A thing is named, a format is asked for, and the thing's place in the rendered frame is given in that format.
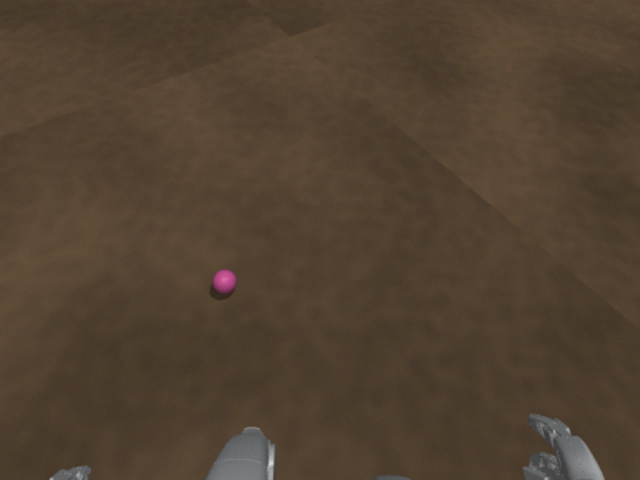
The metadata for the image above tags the right robot hand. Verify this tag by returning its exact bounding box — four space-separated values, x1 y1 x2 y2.
523 414 605 480

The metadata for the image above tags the ball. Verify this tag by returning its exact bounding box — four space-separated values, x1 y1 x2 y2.
213 269 237 293

